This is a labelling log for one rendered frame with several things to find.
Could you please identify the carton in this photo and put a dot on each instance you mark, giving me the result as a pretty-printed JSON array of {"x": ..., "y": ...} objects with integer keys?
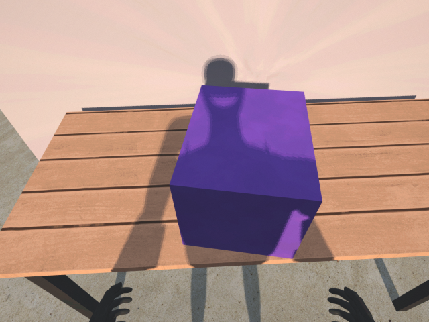
[{"x": 246, "y": 178}]

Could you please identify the table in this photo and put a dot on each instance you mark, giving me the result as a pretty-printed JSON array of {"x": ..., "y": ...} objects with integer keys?
[{"x": 99, "y": 199}]

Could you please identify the right robot hand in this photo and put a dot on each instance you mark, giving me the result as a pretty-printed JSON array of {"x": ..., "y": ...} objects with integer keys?
[{"x": 358, "y": 311}]

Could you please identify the left robot hand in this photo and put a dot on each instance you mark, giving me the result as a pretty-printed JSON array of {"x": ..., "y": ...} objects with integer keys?
[{"x": 103, "y": 312}]

